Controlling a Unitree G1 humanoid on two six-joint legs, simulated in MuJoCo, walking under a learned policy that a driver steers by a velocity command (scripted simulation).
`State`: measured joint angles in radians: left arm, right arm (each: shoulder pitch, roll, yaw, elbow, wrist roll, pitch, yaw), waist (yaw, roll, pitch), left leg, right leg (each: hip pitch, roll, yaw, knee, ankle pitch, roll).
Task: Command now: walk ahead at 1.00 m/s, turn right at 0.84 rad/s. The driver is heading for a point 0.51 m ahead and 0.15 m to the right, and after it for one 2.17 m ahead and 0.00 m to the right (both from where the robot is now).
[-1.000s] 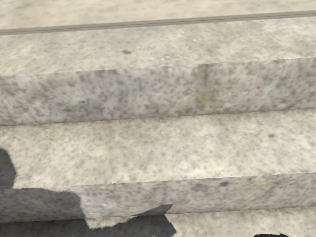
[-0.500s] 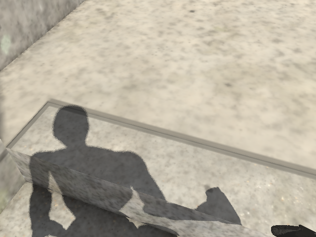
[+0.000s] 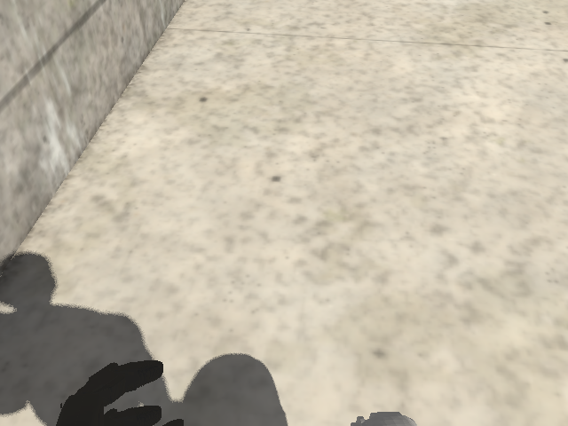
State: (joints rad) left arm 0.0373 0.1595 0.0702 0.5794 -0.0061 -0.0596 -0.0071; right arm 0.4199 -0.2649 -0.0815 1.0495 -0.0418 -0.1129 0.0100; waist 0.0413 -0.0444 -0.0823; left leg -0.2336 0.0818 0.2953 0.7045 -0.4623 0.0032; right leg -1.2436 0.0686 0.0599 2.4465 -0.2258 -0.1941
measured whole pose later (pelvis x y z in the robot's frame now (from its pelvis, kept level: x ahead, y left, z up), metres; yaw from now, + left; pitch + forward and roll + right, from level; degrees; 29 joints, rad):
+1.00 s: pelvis +0.62 -0.05 +0.23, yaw -6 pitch +2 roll +0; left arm -0.01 0.23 -0.03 0.60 0.03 0.01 0.03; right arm 0.43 -0.28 -0.07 0.76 -0.01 0.00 -0.01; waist -0.11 -0.03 0.03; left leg -0.28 -0.19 -0.23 0.47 -0.20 0.07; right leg -0.57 0.07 0.15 0.78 -0.23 0.02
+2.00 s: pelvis +0.60 -0.07 +0.22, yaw -5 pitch +0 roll +1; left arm 0.20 0.31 0.06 0.61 0.01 0.05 -0.03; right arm 0.22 -0.30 -0.05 0.66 -0.03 0.04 -0.02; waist 0.00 0.05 0.06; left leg -0.38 0.09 0.15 0.90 -0.55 -0.03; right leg -0.33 0.03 -0.03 0.67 -0.34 -0.07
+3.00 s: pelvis +1.21 +0.07 +0.22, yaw +13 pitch +2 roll +0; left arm 0.09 0.28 -0.01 0.66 0.02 -0.06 -0.06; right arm 0.45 -0.29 -0.03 0.82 0.00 -0.11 0.02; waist -0.04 -0.03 0.04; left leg 0.23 -0.15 -0.06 0.07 -0.33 0.14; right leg -0.83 -0.10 -0.10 0.68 0.12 -0.07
